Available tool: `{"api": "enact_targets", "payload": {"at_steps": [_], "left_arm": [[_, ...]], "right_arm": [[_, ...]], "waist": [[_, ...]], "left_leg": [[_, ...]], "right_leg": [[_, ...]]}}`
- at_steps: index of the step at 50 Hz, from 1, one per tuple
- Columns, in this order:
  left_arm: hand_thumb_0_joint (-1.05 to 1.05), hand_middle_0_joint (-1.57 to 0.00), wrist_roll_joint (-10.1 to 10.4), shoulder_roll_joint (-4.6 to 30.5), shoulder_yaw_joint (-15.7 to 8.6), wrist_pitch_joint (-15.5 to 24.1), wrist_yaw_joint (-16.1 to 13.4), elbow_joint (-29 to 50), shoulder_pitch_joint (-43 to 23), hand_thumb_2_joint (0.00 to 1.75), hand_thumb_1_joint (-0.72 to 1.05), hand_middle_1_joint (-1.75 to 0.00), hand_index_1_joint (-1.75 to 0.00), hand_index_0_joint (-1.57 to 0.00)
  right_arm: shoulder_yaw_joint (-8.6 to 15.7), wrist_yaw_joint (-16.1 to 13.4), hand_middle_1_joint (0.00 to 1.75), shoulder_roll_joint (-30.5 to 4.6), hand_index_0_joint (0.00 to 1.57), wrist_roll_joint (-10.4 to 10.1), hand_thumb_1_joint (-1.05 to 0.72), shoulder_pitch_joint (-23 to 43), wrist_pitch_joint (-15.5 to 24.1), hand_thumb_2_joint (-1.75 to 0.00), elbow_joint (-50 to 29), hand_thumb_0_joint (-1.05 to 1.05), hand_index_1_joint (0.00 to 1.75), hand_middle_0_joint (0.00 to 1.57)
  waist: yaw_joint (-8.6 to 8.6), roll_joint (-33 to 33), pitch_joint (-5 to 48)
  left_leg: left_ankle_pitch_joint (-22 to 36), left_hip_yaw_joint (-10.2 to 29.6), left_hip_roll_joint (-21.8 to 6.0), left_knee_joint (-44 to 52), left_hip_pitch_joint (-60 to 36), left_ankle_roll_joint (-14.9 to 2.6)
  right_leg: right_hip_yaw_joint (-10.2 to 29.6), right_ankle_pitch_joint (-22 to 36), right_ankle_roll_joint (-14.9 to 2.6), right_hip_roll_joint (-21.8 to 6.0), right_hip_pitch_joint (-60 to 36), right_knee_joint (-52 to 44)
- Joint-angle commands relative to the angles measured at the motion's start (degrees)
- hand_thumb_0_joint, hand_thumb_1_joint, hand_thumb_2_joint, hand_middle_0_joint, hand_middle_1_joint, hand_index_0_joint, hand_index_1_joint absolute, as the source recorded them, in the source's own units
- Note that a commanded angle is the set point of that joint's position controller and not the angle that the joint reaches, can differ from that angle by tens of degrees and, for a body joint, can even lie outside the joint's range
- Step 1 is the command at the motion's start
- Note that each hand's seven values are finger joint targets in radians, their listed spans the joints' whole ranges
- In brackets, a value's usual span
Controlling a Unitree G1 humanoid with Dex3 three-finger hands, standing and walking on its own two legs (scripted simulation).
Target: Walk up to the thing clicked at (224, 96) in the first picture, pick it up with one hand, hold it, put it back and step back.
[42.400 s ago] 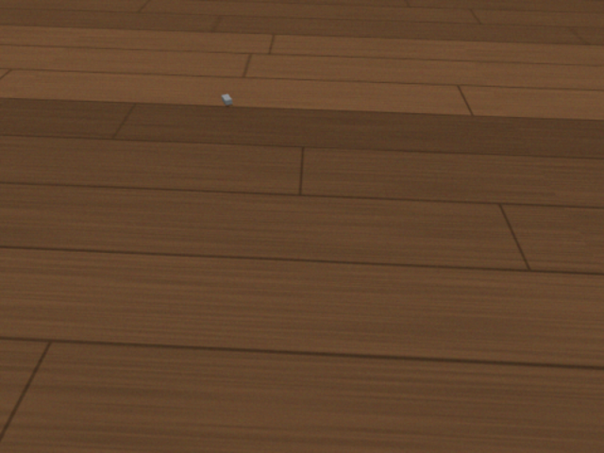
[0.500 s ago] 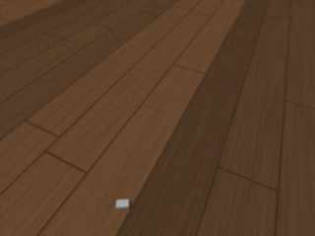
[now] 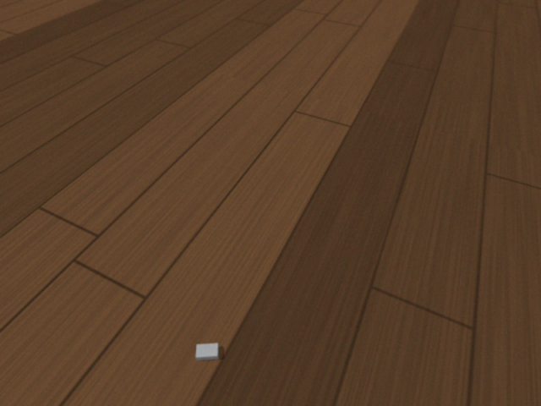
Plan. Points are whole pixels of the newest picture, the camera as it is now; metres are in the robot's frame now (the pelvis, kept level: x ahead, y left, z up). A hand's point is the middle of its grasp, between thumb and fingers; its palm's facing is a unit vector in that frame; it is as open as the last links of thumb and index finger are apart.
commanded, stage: stand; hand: left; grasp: from above
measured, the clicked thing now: (207, 351) +0.46 +0.23 -0.77
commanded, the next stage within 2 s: step back in 0.04 s
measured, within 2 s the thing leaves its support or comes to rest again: neither
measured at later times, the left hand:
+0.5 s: hand out of the picture +0.08 +0.31 -0.18, palm faces -0.06 -0.93 -0.36, open 7.4 cm
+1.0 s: hand out of the picture -0.04 +0.30 -0.16, palm faces -0.05 -0.92 -0.39, open 7.4 cm
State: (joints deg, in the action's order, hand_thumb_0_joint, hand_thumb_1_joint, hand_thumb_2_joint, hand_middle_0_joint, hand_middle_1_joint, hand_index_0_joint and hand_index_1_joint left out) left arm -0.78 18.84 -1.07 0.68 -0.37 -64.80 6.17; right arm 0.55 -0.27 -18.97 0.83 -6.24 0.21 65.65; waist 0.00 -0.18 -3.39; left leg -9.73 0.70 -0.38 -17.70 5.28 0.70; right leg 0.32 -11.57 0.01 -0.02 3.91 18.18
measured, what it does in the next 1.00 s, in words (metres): walks backwards: right foot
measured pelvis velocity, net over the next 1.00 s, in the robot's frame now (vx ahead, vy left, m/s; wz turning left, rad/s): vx -0.18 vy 0.05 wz -0.05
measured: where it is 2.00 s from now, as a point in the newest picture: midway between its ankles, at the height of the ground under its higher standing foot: outside the picture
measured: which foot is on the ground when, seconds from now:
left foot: down 0.00-0.78, up 0.80-1.00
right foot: down 0.00-0.34, up 0.36-0.74, down 0.76-1.00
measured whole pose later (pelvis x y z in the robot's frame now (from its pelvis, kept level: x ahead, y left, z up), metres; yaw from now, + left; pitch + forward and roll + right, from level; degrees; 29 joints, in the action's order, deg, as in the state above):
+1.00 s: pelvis -0.18 +0.05 -0.02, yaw -3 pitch -2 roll +0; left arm -2.1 20.3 -3.7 -2.4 -0.6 -45.5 8.3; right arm 2.3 -1.1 -23.2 -0.4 -9.7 -2.5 51.0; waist -0.8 -0.4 -8.8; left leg -29.8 4.8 5.2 -56.3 20.7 1.1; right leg 1.8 -14.5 -0.3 -0.4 17.8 33.9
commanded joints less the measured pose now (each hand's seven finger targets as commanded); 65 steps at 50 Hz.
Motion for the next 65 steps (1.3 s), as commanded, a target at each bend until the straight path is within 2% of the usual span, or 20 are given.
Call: {"api": "enact_targets", "payload": {"at_steps": [1, 5, 10, 14, 17, 18, 23, 33, 37, 38, 39, 40, 44, 50, 53, 54, 55, 56, 60, 65], "left_arm": [[0.00, -0.20, 0.12, 11.89, -2.07, 1.06, -0.71, 3.69, -2.55, 0.90, 0.90, -0.30, -0.30, -0.20], [0.00, -0.20, 1.32, 16.67, -5.21, 0.10, -1.24, 7.39, -0.90, 0.90, 0.90, -0.30, -0.30, -0.20], [0.00, -0.20, -0.42, 18.58, -5.70, -0.91, -1.43, 13.58, -6.61, 0.90, 0.90, -0.30, -0.30, -0.20], [0.00, -0.20, -0.35, 16.72, -4.85, -1.81, -1.42, 15.86, -7.23, 0.90, 0.90, -0.30, -0.30, -0.20], [0.00, -0.20, 0.57, 12.11, -4.08, -3.33, -1.80, 17.51, -4.08, 0.90, 0.90, -0.30, -0.30, -0.20], [0.00, -0.20, 0.17, 12.53, -4.05, -3.46, -2.34, 17.35, -3.42, 0.90, 0.90, -0.30, -0.30, -0.20], [0.00, -0.20, 0.18, 14.65, -5.00, -3.48, -1.81, 16.82, 0.77, 0.90, 0.90, -0.30, -0.30, -0.20], [0.00, -0.20, -0.38, 13.21, -5.99, -2.49, -0.77, 19.63, 2.80, 0.90, 0.90, -0.30, -0.30, -0.20], [0.00, -0.20, -1.37, 13.64, -6.51, -1.63, -0.57, 17.27, 9.35, 0.90, 0.90, -0.30, -0.30, -0.20], [0.00, -0.20, -1.82, 17.23, -7.57, -1.23, -0.56, 18.12, 9.01, 0.90, 0.90, -0.30, -0.30, -0.20], [0.00, -0.20, -0.87, 21.74, -8.26, -1.49, -0.25, 19.63, 5.03, 0.90, 0.90, -0.30, -0.30, -0.20], [0.00, -0.20, -1.50, 21.61, -8.19, -0.99, -0.41, 22.12, 2.20, 0.90, 0.90, -0.30, -0.30, -0.20], [0.00, -0.20, -0.91, 16.02, -6.91, -1.29, -1.17, 23.89, -2.60, 0.90, 0.90, -0.30, -0.30, -0.20], [0.00, -0.20, -1.11, 15.52, -6.75, -2.14, -1.28, 24.62, 2.94, 0.90, 0.90, -0.30, -0.30, -0.20], [0.00, -0.20, -0.10, 15.37, -5.87, -3.32, -0.60, 25.65, 1.69, 0.90, 0.90, -0.30, -0.30, -0.20], [0.00, -0.20, 0.06, 12.96, -5.37, -3.59, -0.38, 25.83, 3.15, 0.90, 0.90, -0.30, -0.30, -0.20], [0.00, -0.20, 0.20, 13.85, -5.92, -3.42, -1.02, 27.08, -0.80, 0.90, 0.90, -0.30, -0.30, -0.20], [0.00, -0.20, -0.80, 15.09, -6.70, -3.54, -1.76, 26.28, -3.82, 0.90, 0.90, -0.30, -0.30, -0.20], [0.00, -0.20, 0.31, 14.45, -6.86, -3.56, -1.32, 22.83, 3.88, 0.90, 0.90, -0.30, -0.30, -0.20], [0.00, -0.20, -0.60, 13.84, -7.06, -3.40, -0.99, 23.58, 3.42, 0.90, 0.90, -0.30, -0.30, -0.20]], "right_arm": [[2.12, -0.76, 0.30, -11.87, 0.20, -0.05, -0.90, 2.48, 1.47, -0.90, -3.53, 0.00, 0.30, 0.20], [3.31, -0.40, 0.30, -13.09, 0.20, -1.20, -0.90, 2.03, -0.37, -0.90, -6.69, 0.00, 0.30, 0.20], [4.61, 0.09, 0.30, -12.55, 0.20, -0.39, -0.90, -2.27, -2.40, -0.90, -9.51, 0.00, 0.30, 0.20], [4.83, 0.23, 0.30, -12.47, 0.20, -0.35, -0.90, -5.34, -1.31, -0.90, -10.70, 0.00, 0.30, 0.20], [6.83, -0.20, 0.30, -20.00, 0.20, 1.04, -0.90, -5.23, -0.27, -0.90, -12.26, 0.00, 0.30, 0.20], [7.33, -0.39, 0.30, -21.60, 0.20, 0.81, -0.90, -4.71, -0.31, -0.90, -13.66, 0.00, 0.30, 0.20], [5.84, -2.03, 0.30, -15.74, 0.20, 0.50, -0.90, 0.05, 0.00, -0.90, -16.86, 0.00, 0.30, 0.20], [6.33, -1.56, 0.30, -17.51, 0.20, 0.51, -0.90, -2.79, -0.57, -0.90, -19.65, 0.00, 0.30, 0.20], [5.74, -1.07, 0.30, -16.79, 0.20, -0.47, -0.90, -0.04, -1.23, -0.90, -20.12, 0.00, 0.30, 0.20], [5.05, -0.91, 0.30, -14.65, 0.20, -0.85, -0.90, -0.63, -1.19, -0.90, -20.58, 0.00, 0.30, 0.20], [5.06, -1.26, 0.30, -13.05, 0.20, -1.02, -0.90, 1.70, -1.40, -0.90, -20.77, 0.00, 0.30, 0.20], [5.59, -1.52, 0.30, -14.35, 0.20, -0.58, -0.90, 1.37, -1.74, -0.90, -20.06, 0.00, 0.30, 0.20], [4.79, -1.54, 0.30, -14.24, 0.20, -1.36, -0.90, -4.70, -1.48, -0.90, -17.55, 0.00, 0.30, 0.20], [4.22, -1.52, 0.30, -13.07, 0.20, -0.54, -0.90, -4.57, -0.58, -0.90, -19.14, 0.00, 0.30, 0.20], [5.39, -1.26, 0.30, -13.54, 0.20, 0.72, -0.90, -8.60, 0.28, -0.90, -17.78, 0.00, 0.30, 0.20], [6.43, -1.18, 0.30, -17.36, 0.20, 1.73, -0.90, -7.62, 0.52, -0.90, -18.28, 0.00, 0.30, 0.20], [7.61, -0.49, 0.30, -24.35, 0.20, 1.36, -0.90, -4.51, 0.16, -0.90, -19.82, 0.00, 0.30, 0.20], [8.09, -0.70, 0.30, -24.41, 0.20, 1.42, -0.90, -4.82, 0.41, -0.90, -19.96, 0.00, 0.30, 0.20], [6.00, -1.81, 0.30, -17.39, 0.20, 0.92, -0.90, -0.08, 0.80, -0.90, -20.59, 0.00, 0.30, 0.20], [6.50, -2.04, 0.30, -16.23, 0.20, 0.58, -0.90, -5.05, 0.48, -0.90, -21.11, 0.00, 0.30, 0.20]], "waist": [[0.35, 0.03, 4.52], [0.41, 3.06, 4.73], [1.46, 11.02, 5.58], [2.58, 7.10, 5.76], [1.34, -9.32, 7.20], [2.58, -11.69, 8.22], [-0.36, -6.39, 5.78], [1.81, -8.31, 7.57], [-1.63, -4.74, 8.23], [-1.06, 4.47, 8.25], [-2.23, 15.25, 4.43], [-2.04, 13.52, 2.01], [0.76, 8.28, 0.71], [-2.11, 11.64, 6.54], [0.33, 7.32, 6.93], [-0.54, -2.77, 6.85], [1.76, -15.27, 5.07], [3.96, -12.15, 3.06], [-1.95, -6.27, 2.87], [1.88, -6.28, 5.52]], "left_leg": [[9.56, 4.97, -6.72, 1.66, -1.52, -1.55], [15.93, 2.46, -3.04, -13.12, 2.95, -2.75], [-19.70, 2.48, 2.57, -32.66, 8.12, -3.04], [-0.22, 0.96, 0.22, -11.76, 7.69, -2.50], [44.15, 18.67, -16.34, -6.84, -2.69, -11.05], [39.65, 23.66, -20.49, -4.86, -0.30, -14.16], [33.26, 12.11, -12.82, -8.88, -1.58, -12.10], [22.83, 12.21, -14.03, -11.00, -0.97, -13.42], [8.56, 10.44, -11.31, -14.51, 11.03, -7.74], [0.25, 7.66, -5.22, -21.58, 19.19, -4.08], [-19.06, 0.11, 5.41, -33.85, 19.06, -0.94], [-27.03, 5.06, 5.33, -45.10, 18.04, -0.54], [-19.24, 6.98, 7.48, -50.39, 18.54, 0.24], [-19.77, 2.15, 2.31, -23.05, 18.55, 0.25], [1.92, 1.24, 0.73, -2.79, 5.42, -1.18], [7.70, 14.72, -9.00, -1.72, 0.29, -4.18], [17.52, 27.40, -20.85, -0.50, 6.24, -13.14], [16.03, 31.48, -23.97, 0.33, 12.09, -17.75], [24.47, 12.93, -13.83, -6.51, 5.58, -11.93], [25.34, 13.00, -14.31, -8.69, -4.85, -14.51]], "right_leg": [[4.82, 9.85, -1.21, -7.08, 0.98, -2.70], [7.21, 26.20, -5.49, -8.89, 4.05, 3.25], [14.77, 25.44, -14.90, -19.47, 10.72, 3.89], [7.85, 24.31, -8.06, -11.87, 7.16, 14.93], [6.27, -23.74, -2.24, 6.44, 21.49, 37.11], [10.37, -27.31, -2.04, 6.90, 21.89, 43.00], [10.77, -16.84, -0.42, 5.62, 24.80, 51.46], [3.30, -15.60, 0.11, 2.02, 15.86, 25.42], [4.47, 1.21, -3.17, -0.39, 2.73, 8.02], [17.16, 6.61, -6.68, -8.73, -0.41, 5.95], [27.74, 11.37, -16.53, -19.34, 9.40, 0.71], [31.51, 16.22, -19.62, -22.84, 14.38, 0.83], [14.10, 19.29, -12.82, -12.52, 13.49, 5.22], [13.30, 26.32, -11.93, -12.86, -2.55, 12.19], [10.22, 18.61, -6.76, -9.29, 6.42, 18.87], [6.95, 4.04, -3.51, -3.50, 16.25, 24.20], [2.52, -22.92, -1.01, 5.42, 21.70, 34.60], [10.15, -26.12, -0.91, 5.22, 20.39, 45.59], [12.28, -16.97, -1.13, 6.47, 25.13, 55.18], [10.32, -17.51, 2.23, 5.45, 27.24, 47.64]]}}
